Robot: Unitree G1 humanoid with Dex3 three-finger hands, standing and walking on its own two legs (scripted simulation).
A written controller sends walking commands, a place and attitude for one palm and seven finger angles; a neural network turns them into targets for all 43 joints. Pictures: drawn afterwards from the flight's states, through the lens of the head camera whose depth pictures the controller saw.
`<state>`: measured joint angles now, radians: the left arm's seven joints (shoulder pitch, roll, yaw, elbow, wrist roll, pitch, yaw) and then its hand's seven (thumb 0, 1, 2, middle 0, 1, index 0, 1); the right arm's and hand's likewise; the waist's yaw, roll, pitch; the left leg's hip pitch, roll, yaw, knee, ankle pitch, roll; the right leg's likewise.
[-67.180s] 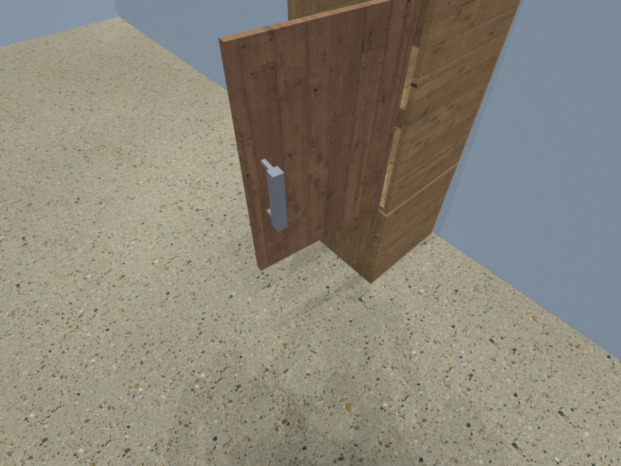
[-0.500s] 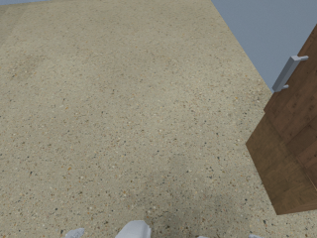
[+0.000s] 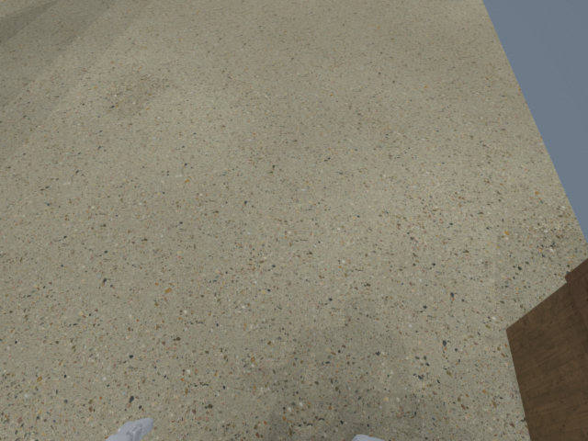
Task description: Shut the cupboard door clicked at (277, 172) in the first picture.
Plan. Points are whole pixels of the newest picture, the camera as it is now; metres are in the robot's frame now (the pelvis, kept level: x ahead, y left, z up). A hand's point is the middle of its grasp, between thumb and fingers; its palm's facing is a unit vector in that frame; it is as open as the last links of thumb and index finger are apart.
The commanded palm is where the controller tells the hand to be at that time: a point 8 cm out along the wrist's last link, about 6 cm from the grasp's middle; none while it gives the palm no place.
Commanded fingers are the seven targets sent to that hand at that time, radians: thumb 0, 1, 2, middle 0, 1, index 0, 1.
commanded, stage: walk to a spot facing it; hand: left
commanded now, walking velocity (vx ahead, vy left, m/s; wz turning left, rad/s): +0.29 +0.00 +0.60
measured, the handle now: out of the picture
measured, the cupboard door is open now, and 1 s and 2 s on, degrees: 4 4 4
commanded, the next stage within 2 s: turn to face it in 0.80 s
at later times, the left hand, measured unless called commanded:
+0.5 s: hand out of the picture +0.02 +0.17 -0.18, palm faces +0.43 -0.89 -0.18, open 7.4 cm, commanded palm none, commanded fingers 0.00 0.90 0.90 -0.20 -0.30 -0.20 -0.30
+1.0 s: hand (136, 271) +0.42 +0.32 -0.14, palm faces +0.45 -0.86 -0.23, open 7.4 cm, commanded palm none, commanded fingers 0.00 0.90 0.90 -0.20 -0.30 -0.20 -0.30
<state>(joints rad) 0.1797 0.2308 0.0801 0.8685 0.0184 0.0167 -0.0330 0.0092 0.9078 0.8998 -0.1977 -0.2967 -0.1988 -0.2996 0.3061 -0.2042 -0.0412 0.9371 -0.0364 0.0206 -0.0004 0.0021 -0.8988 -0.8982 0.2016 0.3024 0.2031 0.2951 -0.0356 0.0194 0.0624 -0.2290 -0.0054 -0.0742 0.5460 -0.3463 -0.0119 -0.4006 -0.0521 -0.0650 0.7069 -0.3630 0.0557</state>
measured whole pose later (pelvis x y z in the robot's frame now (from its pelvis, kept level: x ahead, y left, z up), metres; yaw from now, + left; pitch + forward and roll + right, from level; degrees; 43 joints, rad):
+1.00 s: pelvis +0.37 +0.09 -0.01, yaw +30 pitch +1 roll +1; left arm 0.08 0.18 0.05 0.85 0.03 -0.05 -0.02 0.00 0.91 0.90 -0.20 -0.30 -0.20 -0.30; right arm 0.37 -0.19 -0.04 1.04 -0.02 -0.02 -0.01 0.00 -0.90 -0.90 0.20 0.30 0.20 0.29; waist -0.05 0.03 0.08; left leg -0.18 -0.02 -0.04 0.73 -0.49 0.02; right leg -0.41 -0.04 -0.08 0.61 -0.24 -0.03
